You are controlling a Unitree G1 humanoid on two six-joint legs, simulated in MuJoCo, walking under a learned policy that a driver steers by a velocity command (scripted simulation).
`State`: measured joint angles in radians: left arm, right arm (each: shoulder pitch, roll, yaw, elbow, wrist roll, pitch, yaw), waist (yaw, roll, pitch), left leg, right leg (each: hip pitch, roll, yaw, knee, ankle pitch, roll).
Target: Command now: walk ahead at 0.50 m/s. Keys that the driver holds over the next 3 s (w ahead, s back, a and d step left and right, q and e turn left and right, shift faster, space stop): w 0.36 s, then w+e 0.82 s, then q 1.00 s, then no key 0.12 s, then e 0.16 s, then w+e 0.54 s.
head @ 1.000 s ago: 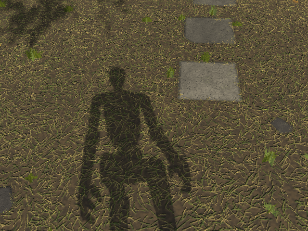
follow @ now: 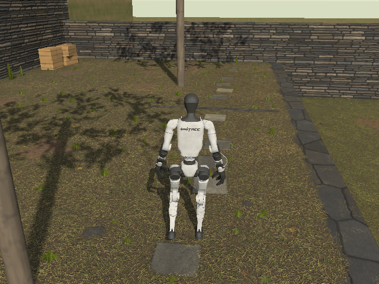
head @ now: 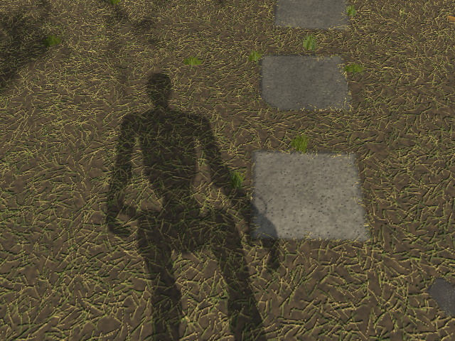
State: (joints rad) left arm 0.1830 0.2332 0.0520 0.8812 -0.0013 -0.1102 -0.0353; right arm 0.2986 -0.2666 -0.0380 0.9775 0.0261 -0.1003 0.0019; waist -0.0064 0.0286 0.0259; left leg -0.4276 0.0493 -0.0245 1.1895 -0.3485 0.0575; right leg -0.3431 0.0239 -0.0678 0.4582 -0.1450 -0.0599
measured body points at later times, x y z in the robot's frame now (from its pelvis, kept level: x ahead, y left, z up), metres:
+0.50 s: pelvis +0.27 +0.06 -0.01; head +0.31 +0.07 +0.43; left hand +0.25 +0.32 -0.16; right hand +0.45 -0.19 -0.11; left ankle +0.37 +0.15 -0.74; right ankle +0.09 -0.08 -0.67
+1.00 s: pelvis +0.53 +0.01 -0.02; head +0.56 -0.01 +0.43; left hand +0.78 +0.18 -0.12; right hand +0.45 -0.26 -0.16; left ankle +0.38 +0.16 -0.73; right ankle +0.62 -0.12 -0.73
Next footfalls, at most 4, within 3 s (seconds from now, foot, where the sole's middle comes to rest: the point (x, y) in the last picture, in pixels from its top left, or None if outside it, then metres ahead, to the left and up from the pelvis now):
0.44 left None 0.41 0.16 -0.77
1.02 right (287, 279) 0.66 -0.13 -0.77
1.48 left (259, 199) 0.97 -0.06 -0.77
1.90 right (321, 221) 0.87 -0.27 -0.77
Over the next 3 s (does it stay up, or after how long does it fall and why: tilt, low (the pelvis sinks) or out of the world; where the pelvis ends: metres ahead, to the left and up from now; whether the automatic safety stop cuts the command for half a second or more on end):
stays up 0.93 -0.20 0.00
